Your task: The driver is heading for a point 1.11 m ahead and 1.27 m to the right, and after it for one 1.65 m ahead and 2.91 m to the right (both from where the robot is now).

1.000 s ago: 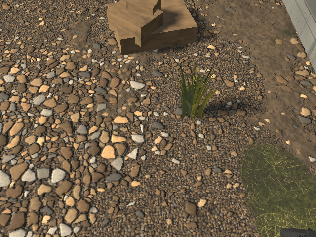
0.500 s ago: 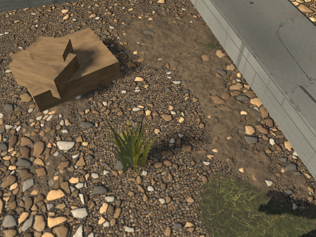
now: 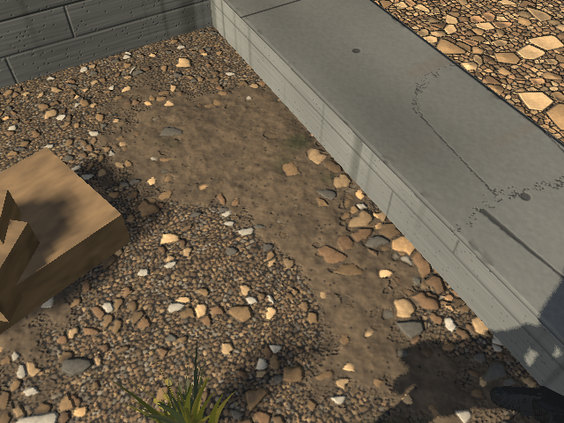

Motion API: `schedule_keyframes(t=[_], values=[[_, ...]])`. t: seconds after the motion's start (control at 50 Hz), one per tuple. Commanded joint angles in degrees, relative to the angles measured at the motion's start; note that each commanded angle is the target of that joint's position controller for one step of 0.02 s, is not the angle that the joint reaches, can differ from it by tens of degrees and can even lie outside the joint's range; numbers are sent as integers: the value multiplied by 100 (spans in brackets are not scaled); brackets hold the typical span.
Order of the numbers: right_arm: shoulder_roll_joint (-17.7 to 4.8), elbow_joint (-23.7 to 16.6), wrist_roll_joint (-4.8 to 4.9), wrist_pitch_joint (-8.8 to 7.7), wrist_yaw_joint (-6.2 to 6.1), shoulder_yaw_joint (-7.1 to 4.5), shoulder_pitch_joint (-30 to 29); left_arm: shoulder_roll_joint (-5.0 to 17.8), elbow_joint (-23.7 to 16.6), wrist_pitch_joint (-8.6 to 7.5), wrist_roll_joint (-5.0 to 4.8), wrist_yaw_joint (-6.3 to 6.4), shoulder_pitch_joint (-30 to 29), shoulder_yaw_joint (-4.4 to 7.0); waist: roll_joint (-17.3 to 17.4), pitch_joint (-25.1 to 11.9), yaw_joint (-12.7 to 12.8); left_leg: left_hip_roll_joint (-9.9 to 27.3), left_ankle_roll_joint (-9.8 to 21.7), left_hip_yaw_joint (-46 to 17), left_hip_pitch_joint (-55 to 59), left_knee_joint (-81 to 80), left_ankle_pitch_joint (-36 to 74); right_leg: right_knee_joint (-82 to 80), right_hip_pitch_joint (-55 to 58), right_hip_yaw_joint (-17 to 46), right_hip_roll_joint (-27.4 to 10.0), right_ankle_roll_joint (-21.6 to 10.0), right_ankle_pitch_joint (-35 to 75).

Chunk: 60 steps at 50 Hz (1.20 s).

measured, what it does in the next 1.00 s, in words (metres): walks ahead, turning right: right foot, then left foot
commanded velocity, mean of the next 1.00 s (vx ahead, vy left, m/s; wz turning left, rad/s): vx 0.50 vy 0.00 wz -0.60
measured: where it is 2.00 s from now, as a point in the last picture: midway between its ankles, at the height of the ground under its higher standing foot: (471, 258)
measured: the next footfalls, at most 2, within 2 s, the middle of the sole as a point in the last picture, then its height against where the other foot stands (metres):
right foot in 0.48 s outside the picture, level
left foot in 0.94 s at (346, 353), level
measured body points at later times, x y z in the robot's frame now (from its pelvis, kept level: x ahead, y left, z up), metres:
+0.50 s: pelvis +0.25 -0.06 -0.01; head +0.29 -0.07 +0.44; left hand +0.55 +0.11 -0.07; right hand +0.18 -0.35 -0.13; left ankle +0.11 +0.12 -0.70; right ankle +0.33 -0.17 -0.72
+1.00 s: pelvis +0.51 -0.12 +0.01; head +0.53 -0.12 +0.46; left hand +0.71 +0.09 -0.12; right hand +0.51 -0.44 -0.07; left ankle +0.62 -0.07 -0.72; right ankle +0.35 -0.17 -0.68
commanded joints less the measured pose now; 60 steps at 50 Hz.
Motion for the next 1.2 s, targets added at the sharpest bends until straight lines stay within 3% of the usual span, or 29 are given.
schedule_keyframes(t=[0.02, 0.06, 0.12, 0.2, 0.3, 0.38, 0.44, 0.46, 0.48, 0.5, 0.52, 0.54, 0.56, 0.58, 0.6, 0.66, 0.76, 0.82, 0.88, 0.92, 0.94, 0.96, 0.98, 1.0, 1.02, 1.04, 1.08, 1.12, 1.2], values=[[-962, -44, 64, 34, -55, -365, 1571, 731, -581, -132, -71, -11, 93, 58, 1226, -1063, -840, 2479, 1265, -3878, 4040, -1394, -2588, 2989, -3585, -183, -465, 145, -22], [-685, -47, 5, 117, -82, -252, 1091, 724, -747, -87, 64, -27, -564, 93, 629, -192, -716, 1996, 1005, -2402, 2707, -1538, -1298, 2748, -3370, -459, -816, 182, 710], [-559, 71, 1, 82, -93, -206, 912, 422, -786, 1, -12, -103, -489, 81, 875, 31, -456, 1648, 941, -1296, 1956, -1925, -360, 2286, -2877, -614, -1090, 193, 1043], [-860, 301, 1, 51, -93, -303, 999, 236, -932, 59, 37, -115, -835, 12, 610, 124, -471, 1762, 1100, -535, 2062, -2165, 538, 1497, -3157, -678, -1195, 332, 1633], [-1063, 507, 48, 148, -122, -324, 1111, 105, -1066, -25, 28, -275, -1588, -63, 520, 276, -746, 1589, 864, 457, 2345, -2140, 993, -77, -2850, -1075, -1105, 263, 2887], [-1263, 669, 165, 261, -110, -372, 1332, 148, -1285, -30, 3, -402, -2059, -63, 569, 479, -843, 1791, 739, 752, 2889, -1975, 1405, -781, -2713, -1396, -984, 40, 2543], [-1532, 673, 253, 356, -158, -458, 1274, 459, -1273, 15, 63, -415, -1598, 98, 785, 72, -419, 1797, 557, 1114, 3208, -834, 4063, -1023, -1738, -1836, -476, -323, 1709], [-1547, 659, 282, 401, -180, -457, 1194, 682, -1078, 38, 63, -383, -827, 237, 707, -340, 52, 1655, 435, 1297, 3009, 199, 4577, -1375, -704, -1953, -209, -517, 1889], [-1355, 615, 220, 394, -208, -381, 1255, 1042, -789, 85, 43, -289, 225, 434, 434, -861, 534, 1447, 229, 1368, 1982, 1667, 3795, -1530, 995, -1595, -219, -763, 2126], [-463, 314, -169, 431, -59, -98, 1906, 1450, -591, 55, 725, -225, 524, 396, -949, -1616, 77, 753, -66, 1438, -123, 3900, -1032, -1568, 2826, 831, -1729, -1356, 1778], [-674, 184, -256, 417, -18, -147, 1671, 1578, -834, 61, 493, -194, 596, 449, -886, -2320, 329, 87, -196, 379, -1040, 4960, -2829, -2445, 3191, 3183, -2542, -1916, 2562], [-811, 17, -202, 419, 7, -175, 1012, 1467, -655, 75, 397, -171, 462, 410, -330, -1601, 346, 437, -124, -134, -1583, 4981, -2204, -2613, 2855, 2311, -2250, -1740, 2566], [-746, 5, -135, 367, 15, -105, 939, 1166, -559, 66, 328, -146, 171, 319, -227, -775, 119, 683, -106, -58, -1536, 4487, -1642, -2673, 1959, 1603, -2095, -1580, 2788], [-771, 74, -177, 372, 10, -98, 953, 884, -523, 41, 288, -151, -101, 215, -90, -333, -127, 863, -116, -60, -1167, 3891, -1399, -2803, 1197, 1113, -1771, -1332, 3120], [-806, 96, -246, 440, 2, -92, 1097, 764, -507, 17, 211, -148, -313, 157, -177, -205, -352, 909, -182, -67, -698, 3580, -1374, -2913, 616, 806, -1546, -1242, 3382], [-737, 188, -260, 612, 32, -49, 1289, 791, -406, -95, 218, -191, -425, 125, -190, -336, -533, 828, -327, 57, -75, 3020, -1355, -3122, -63, 452, -1289, -1319, 3535], [-551, -123, -191, 583, 54, 54, 259, 890, -153, -97, 242, -210, -36, 172, -305, 153, -148, 753, -423, 37, -358, 1459, -303, -3459, -184, 565, -1144, -1256, 2050], [-562, -252, -129, 503, 58, 67, -81, 940, -63, -120, 277, -214, 117, 198, -269, 149, -7, 542, -396, 48, -64, 743, 38, -3188, -57, 682, -1157, -1104, 2345], [-729, -248, -98, 425, 6, 6, 221, 1007, -69, -132, 290, -187, -46, 229, -329, 24, -216, 367, -279, 5, 795, 279, -228, -2691, -169, 978, -1212, -824, 2641], [-858, -11, -148, 313, -100, -72, 1044, 853, -69, -143, 256, -160, -224, 174, -7, -153, -674, 295, -149, 52, 2014, -444, -330, -1729, -512, 850, -780, -541, 2795], [-1267, 37, -266, 237, -186, -173, 1731, 474, -152, -201, 185, -173, -259, 57, 777, -638, -975, 1337, 96, -998, 2878, -961, -1150, -263, -888, 301, -313, -311, 2357], [-1932, 31, -286, 312, -216, -321, 1927, 126, -397, -199, 97, -149, 73, -40, 2231, -943, -814, 2635, 616, -3275, 3700, -1878, -2162, 946, -2308, -569, 538, -113, -121], [-1596, 58, -217, 405, -200, -301, 1633, 504, -193, -78, 296, -98, 235, -6, 1555, -544, -535, 2729, 786, -3753, 3187, -1933, -2818, 1661, -2659, -586, -20, -137, -198], [-1101, -33, -163, 426, -171, -178, 1347, 598, -58, -21, 344, -139, 72, 32, 834, -98, -474, 2466, 723, -3125, 2689, -1951, -2866, 1812, -2572, -537, -234, -153, 224], [-805, -37, -149, 417, -151, -94, 1104, 554, -17, 19, 338, -192, -129, 26, 582, 118, -425, 2159, 623, -2283, 2389, -1970, -1971, 1726, -2450, -622, -395, -84, 571], [-683, -1, -144, 383, -164, -50, 1066, 489, -24, 54, 358, -240, -273, 23, 759, 173, -417, 1920, 552, -1593, 2311, -1987, -1077, 1630, -2378, -713, -527, -31, 809], [-684, 119, -126, 282, -151, -52, 1211, 391, 0, 125, 407, -305, -358, -10, 967, 76, -412, 1676, 528, -761, 2331, -1889, 422, 1770, -2286, -879, -558, 74, 1159], [-664, 218, -109, 200, -84, -47, 1374, 273, -80, 127, 397, -346, -614, -67, 857, -53, -424, 1624, 650, -314, 2427, -1759, 1733, 1674, -2356, -907, -510, 137, 1321], [-699, 391, -97, 186, -55, -48, 1448, 52, -197, 77, 433, -389, -1210, -215, 852, -24, -488, 1536, 761, 292, 2371, -1789, 2422, 519, -2191, -1087, -503, 226, 1732]])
